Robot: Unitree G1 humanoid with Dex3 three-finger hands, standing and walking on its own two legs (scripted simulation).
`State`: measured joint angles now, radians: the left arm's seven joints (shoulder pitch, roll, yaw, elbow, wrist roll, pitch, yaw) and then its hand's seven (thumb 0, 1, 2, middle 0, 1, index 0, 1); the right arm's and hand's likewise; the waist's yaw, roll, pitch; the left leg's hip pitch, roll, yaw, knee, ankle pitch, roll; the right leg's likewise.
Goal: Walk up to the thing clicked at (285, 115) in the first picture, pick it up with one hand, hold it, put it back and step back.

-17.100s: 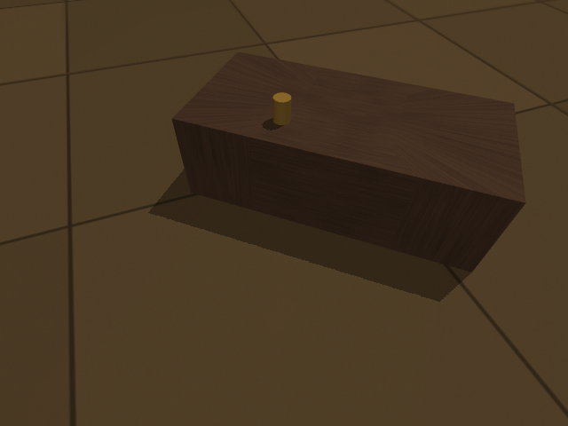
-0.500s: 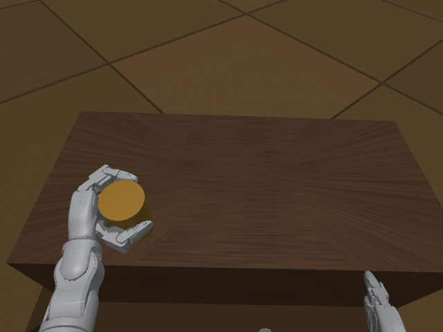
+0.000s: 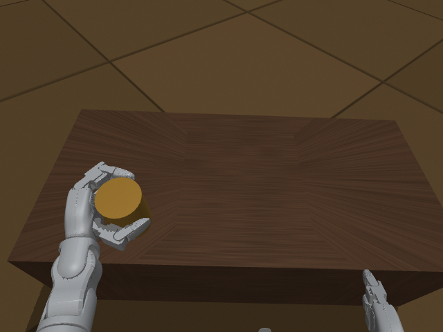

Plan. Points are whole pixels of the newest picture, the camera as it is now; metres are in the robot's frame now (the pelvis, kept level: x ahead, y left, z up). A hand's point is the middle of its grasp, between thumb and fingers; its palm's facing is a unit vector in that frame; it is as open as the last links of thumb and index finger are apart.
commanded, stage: hold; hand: left
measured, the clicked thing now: (126, 210) +0.33 +0.16 +0.05
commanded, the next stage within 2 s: crouch in 1.44 s
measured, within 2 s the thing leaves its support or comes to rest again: neither
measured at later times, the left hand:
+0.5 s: hand (120, 204) +0.34 +0.17 +0.06, palm faces +0.14 -0.99 -0.01, open 10.2 cm
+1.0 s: hand (124, 204) +0.34 +0.17 +0.05, palm faces +0.11 -0.99 -0.02, open 10.2 cm
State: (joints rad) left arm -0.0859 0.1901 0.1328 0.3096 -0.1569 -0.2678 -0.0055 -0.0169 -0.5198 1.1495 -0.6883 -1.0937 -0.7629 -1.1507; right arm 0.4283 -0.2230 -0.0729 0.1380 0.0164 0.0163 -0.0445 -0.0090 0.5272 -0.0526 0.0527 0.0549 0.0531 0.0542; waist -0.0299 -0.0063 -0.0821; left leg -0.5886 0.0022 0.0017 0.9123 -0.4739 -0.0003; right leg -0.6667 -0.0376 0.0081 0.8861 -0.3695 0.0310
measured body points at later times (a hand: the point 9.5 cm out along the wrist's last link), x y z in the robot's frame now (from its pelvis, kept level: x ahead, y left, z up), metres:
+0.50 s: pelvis +0.00 +0.00 +0.00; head +0.04 +0.01 +0.45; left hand +0.32 +0.23 +0.06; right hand +0.16 -0.26 -0.04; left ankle -0.01 +0.12 -0.69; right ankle +0.04 -0.14 -0.69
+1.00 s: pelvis +0.00 +0.00 +0.00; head +0.05 +0.00 +0.45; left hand +0.33 +0.22 +0.06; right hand +0.16 -0.26 -0.04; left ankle -0.01 +0.12 -0.69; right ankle +0.04 -0.14 -0.69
